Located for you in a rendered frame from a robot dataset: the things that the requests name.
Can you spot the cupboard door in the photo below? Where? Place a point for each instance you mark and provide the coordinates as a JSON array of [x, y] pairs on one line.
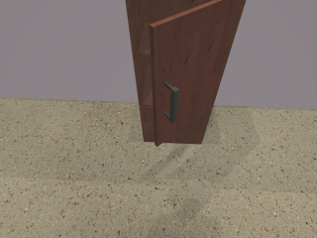
[[188, 51]]

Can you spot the handle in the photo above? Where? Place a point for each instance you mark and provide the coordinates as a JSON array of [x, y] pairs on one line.
[[174, 95]]

